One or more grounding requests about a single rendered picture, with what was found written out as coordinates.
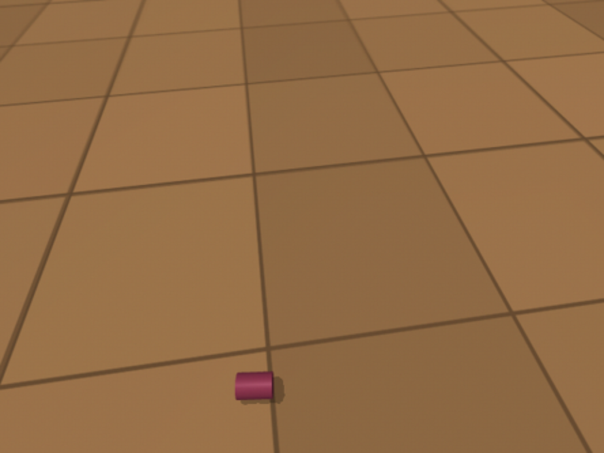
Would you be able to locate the can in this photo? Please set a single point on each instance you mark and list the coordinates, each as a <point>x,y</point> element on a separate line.
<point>254,385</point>

